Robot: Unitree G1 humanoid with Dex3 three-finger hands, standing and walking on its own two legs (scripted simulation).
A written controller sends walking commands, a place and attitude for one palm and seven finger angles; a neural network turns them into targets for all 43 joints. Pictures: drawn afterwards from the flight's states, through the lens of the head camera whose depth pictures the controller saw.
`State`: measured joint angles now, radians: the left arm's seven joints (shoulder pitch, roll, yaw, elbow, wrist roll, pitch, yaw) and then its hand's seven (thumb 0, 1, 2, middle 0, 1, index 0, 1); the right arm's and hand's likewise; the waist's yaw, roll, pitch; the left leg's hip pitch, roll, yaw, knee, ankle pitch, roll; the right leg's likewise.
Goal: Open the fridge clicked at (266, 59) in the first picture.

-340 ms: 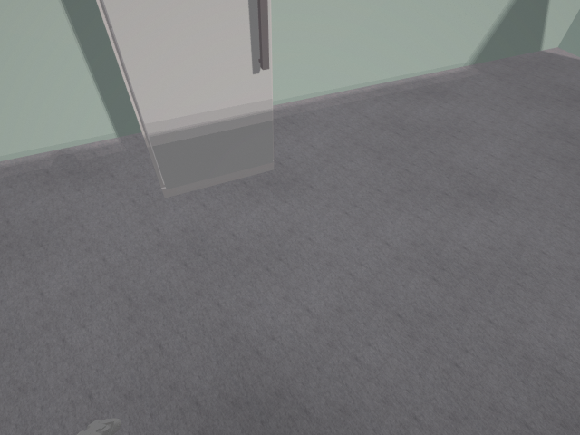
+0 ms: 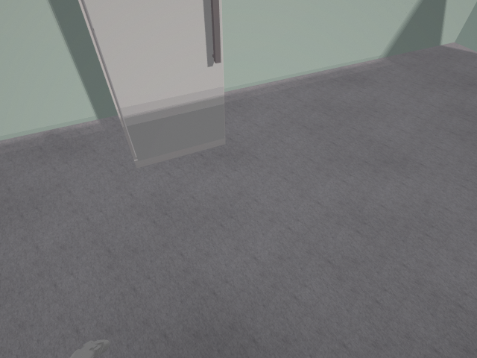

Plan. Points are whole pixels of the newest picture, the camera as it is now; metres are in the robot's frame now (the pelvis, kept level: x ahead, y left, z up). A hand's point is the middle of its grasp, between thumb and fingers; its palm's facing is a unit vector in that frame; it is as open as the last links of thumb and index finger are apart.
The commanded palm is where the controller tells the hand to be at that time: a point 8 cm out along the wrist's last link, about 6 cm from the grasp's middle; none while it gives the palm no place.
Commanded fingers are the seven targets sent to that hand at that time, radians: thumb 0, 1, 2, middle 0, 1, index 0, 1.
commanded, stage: stand and wait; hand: right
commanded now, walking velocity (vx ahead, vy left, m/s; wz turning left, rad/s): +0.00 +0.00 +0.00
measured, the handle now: (213, 2) +1.42 +0.18 +0.09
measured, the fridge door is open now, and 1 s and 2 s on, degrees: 0 0 0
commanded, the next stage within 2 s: look at it before walking up in 0.52 s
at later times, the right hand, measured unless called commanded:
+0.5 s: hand out of the picture +0.06 -0.24 -0.15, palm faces -0.03 +0.94 -0.34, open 7.3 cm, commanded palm none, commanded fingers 0.00 -0.90 -0.90 0.20 0.30 0.20 0.30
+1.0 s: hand out of the picture +0.06 -0.23 -0.15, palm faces -0.04 +0.94 -0.34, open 7.3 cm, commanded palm none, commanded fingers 0.00 -0.90 -0.90 0.20 0.30 0.20 0.30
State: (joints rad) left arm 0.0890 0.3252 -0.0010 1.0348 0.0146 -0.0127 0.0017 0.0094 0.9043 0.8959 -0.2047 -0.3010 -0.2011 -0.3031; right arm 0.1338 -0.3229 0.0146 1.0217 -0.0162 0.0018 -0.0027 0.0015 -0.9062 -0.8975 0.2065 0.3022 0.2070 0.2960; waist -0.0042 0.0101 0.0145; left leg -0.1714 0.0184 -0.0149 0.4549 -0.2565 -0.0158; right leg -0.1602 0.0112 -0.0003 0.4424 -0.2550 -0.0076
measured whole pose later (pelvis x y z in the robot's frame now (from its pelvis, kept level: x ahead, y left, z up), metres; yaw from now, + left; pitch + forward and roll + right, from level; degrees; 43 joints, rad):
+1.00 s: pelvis -0.01 +0.01 +0.00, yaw +0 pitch -2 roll +0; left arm 0.12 0.34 0.00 1.11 0.01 -0.01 0.00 0.01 0.91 0.90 -0.20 -0.30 -0.20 -0.30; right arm 0.14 -0.34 0.01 1.08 -0.02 0.00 0.00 0.00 -0.91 -0.90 0.21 0.30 0.21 0.30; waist 0.00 0.00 0.03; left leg -0.16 0.00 -0.01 0.39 -0.20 0.00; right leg -0.14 -0.01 0.00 0.37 -0.20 0.01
